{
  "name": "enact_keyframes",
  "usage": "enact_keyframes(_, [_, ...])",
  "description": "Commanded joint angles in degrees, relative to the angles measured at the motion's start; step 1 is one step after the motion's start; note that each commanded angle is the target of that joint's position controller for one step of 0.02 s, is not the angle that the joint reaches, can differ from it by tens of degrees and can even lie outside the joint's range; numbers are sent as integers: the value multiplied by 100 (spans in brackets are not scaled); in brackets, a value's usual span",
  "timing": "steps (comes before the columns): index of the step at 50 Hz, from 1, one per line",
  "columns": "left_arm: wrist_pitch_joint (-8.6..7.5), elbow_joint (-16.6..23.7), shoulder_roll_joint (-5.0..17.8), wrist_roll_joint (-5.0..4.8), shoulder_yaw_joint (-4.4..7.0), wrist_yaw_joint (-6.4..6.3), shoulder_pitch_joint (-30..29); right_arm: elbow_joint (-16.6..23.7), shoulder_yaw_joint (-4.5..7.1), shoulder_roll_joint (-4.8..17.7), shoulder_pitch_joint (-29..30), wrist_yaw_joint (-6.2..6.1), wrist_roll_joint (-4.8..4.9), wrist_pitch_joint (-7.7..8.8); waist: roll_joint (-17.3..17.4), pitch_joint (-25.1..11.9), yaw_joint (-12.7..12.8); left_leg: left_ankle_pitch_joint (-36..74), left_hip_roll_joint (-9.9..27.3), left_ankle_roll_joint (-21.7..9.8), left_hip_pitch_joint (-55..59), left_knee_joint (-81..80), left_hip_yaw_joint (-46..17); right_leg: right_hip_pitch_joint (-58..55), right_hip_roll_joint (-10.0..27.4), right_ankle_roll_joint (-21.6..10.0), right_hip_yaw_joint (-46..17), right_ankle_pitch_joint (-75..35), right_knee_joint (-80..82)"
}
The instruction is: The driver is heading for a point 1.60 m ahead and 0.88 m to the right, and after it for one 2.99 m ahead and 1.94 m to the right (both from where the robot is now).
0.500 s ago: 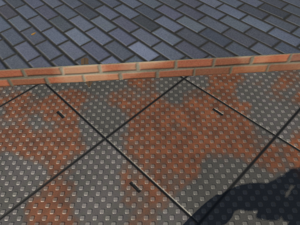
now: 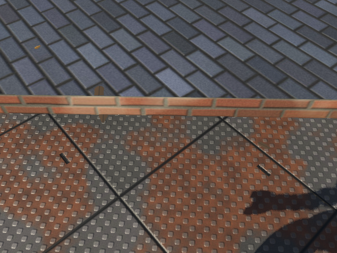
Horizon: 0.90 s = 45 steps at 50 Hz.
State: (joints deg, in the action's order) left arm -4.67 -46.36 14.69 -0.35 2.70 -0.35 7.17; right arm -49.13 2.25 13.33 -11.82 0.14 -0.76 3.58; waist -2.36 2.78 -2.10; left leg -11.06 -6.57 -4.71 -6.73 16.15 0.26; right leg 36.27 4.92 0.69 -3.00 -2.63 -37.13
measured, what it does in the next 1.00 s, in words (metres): walks ahead, turning right: right foot, then left foot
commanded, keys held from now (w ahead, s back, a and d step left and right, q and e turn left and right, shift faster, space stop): e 0.96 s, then no key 0.04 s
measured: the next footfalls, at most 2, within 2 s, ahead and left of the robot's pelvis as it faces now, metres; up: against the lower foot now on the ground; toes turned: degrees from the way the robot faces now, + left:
right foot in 0.10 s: +0.21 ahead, -0.13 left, +0.00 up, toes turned -3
left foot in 0.54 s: +0.21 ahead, +0.10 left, +0.00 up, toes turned -23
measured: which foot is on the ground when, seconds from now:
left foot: down 0.00-0.12, up 0.14-0.52, down 0.54-0.98, up 1.00-1.00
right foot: up 0.00-0.08, down 0.10-0.54, up 0.56-0.96, down 0.98-1.00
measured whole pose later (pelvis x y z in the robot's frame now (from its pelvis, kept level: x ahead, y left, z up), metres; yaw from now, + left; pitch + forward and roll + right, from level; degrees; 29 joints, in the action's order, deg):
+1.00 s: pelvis +0.11 -0.02 -0.01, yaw -34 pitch +2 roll +0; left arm 3.7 -34.2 16.9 -1.2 4.7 0.6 8.5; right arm -42.6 4.7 17.4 -9.9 -1.6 0.7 -0.7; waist 1.2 2.3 -1.6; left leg -18.0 7.6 2.3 -15.9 33.6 8.3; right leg 16.6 0.2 -0.3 1.6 15.2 -30.8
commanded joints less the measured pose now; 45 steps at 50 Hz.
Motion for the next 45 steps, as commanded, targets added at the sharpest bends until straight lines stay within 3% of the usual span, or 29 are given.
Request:
enact_keyframes(1, [-35,428,601,-12,146,91,-157,179,235,972,44,-106,8,-41,650,-596,-3,3378,1634,-606,116,106,-164,-812,-201,-134,148,-8,261])
enact_keyframes(3, [-25,513,693,22,192,184,-113,171,264,1002,114,-182,66,-160,661,-536,86,3418,1792,-535,395,590,-245,-693,-266,-257,212,620,397])
enact_keyframes(5, [-22,370,849,64,298,226,557,236,270,961,192,-268,141,-260,490,-741,413,3525,1539,-239,288,1680,-98,-1503,-472,-503,304,204,1002])
enact_keyframes(6, [-12,361,1280,101,425,179,976,351,246,902,38,-287,31,-249,-207,-1188,483,2501,1038,124,-293,3004,229,-2506,106,-891,-626,-2033,1054])
enact_keyframes(7, [54,469,1636,150,470,115,1038,460,130,521,-419,-226,-100,-199,-1447,-1721,182,-1885,24,575,-2180,4937,343,-4157,1425,-2014,-2431,-4029,981])
enact_keyframes(8, [112,535,1185,128,364,87,1161,458,113,710,-347,-140,-32,-169,-1119,-2413,432,-2791,20,571,-2774,5693,-491,-4562,1615,-2332,-3168,-2845,1287])
enact_keyframes(9, [149,688,1052,98,340,67,834,512,160,856,-44,-124,113,-205,-632,-2027,457,-2456,273,567,-3039,5993,-684,-4176,1360,-2097,-2829,-1874,1402])
enact_keyframes(10, [213,780,950,36,315,26,527,530,168,844,162,-164,129,-278,-114,-1628,395,-2062,455,600,-3124,5860,-640,-3642,1110,-1802,-2444,-1007,1533])
enact_keyframes(11, [282,844,898,-4,285,-11,351,550,198,878,314,-217,74,-358,127,-1273,346,-1800,594,641,-3044,5517,-608,-3012,978,-1641,-2261,-330,1714])
enact_keyframes(13, [400,921,945,44,300,-57,146,637,218,827,361,-269,52,-449,-227,-943,153,-1460,589,683,-2533,4619,-484,-2189,505,-1408,-1964,587,1978])
enact_keyframes(15, [455,994,1024,85,351,-109,163,587,199,710,237,-300,72,-434,-479,-997,143,-1341,465,772,-2262,3947,-401,-2079,328,-1365,-1841,550,2000])
enact_keyframes(18, [497,1074,1129,30,414,-180,173,570,194,696,255,-318,67,-413,-482,-1170,210,-998,443,866,-1984,3311,-493,-2034,277,-1326,-1954,945,1977])
enact_keyframes(23, [611,1158,1102,17,436,-207,135,629,234,774,347,-259,106,-321,-694,-1021,297,-854,406,796,-1667,2442,-570,-1993,202,-1194,-2421,1789,2025])
enact_keyframes(26, [698,1216,1080,-58,437,-233,26,519,284,808,-62,-169,133,-218,-712,-962,61,-295,386,574,-876,1119,-408,-1823,-12,-979,-2480,1770,1781])
enact_keyframes(27, [721,1220,975,-80,409,-244,117,467,350,985,-269,-161,94,-208,-523,-959,12,-78,752,419,-336,630,-578,-1478,-266,-754,-2287,2110,1490])
enact_keyframes(28, [732,1228,672,-59,338,-231,319,518,435,1385,-367,-187,-39,-238,545,-1000,148,-173,2021,-24,225,231,-1676,-717,-840,-439,-1534,3115,182])
enact_keyframes(29, [643,1462,810,-92,403,-196,136,597,490,1666,-99,-173,-254,-267,2082,-602,243,522,2873,-856,-346,-237,-3074,167,-1516,-177,-538,3731,-1100])
enact_keyframes(30, [582,1341,1221,9,523,-163,272,829,422,1365,317,-209,-271,-232,1607,-547,326,788,2964,-1024,-515,-154,-2921,110,-1080,-10,-754,3472,-2191])
enact_keyframes(31, [609,1153,1301,-27,578,-144,466,940,353,1062,638,-254,-169,-226,1149,-543,446,959,2595,-752,-512,35,-2228,60,-1037,56,-682,3083,-2616])
enact_keyframes(32, [683,988,1145,-29,558,-168,627,1003,314,925,760,-275,-67,-235,914,-528,470,1000,2242,-511,-407,163,-1702,64,-1006,164,-577,2810,-2945])
enact_keyframes(33, [737,962,1019,-12,524,-175,687,1006,292,886,742,-294,14,-245,885,-474,414,1170,2158,-476,-297,219,-1457,201,-966,258,-531,2608,-3297])
enact_keyframes(35, [771,1084,826,-76,449,-148,498,990,272,893,536,-329,7,-298,942,-385,281,1462,1985,-542,-228,190,-960,245,-866,396,-245,2387,-3314])
enact_keyframes(38, [751,1388,701,-114,359,-119,-18,933,337,1055,87,-378,-21,-378,1182,-449,-62,1676,2130,-707,467,208,-807,423,-593,564,-44,2284,-2447])
enact_keyframes(42, [740,1574,603,-80,274,4,-113,985,464,1354,131,-321,30,-422,1318,-610,-119,1944,2340,-765,309,260,-455,-490,-334,484,317,2506,-1317])
enact_keyframes(45, [780,1602,724,-89,324,77,-17,988,515,1439,171,-239,111,-413,1379,-635,-79,2024,2446,-718,172,393,-292,-1078,-397,292,585,2425,-566])
Keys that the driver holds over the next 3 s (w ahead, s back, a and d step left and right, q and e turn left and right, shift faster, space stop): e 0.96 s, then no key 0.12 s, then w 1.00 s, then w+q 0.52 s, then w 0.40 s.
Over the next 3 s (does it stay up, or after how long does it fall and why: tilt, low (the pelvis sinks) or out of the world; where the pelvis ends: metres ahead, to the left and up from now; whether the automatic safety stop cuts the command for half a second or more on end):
stays up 0.83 -0.49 -0.01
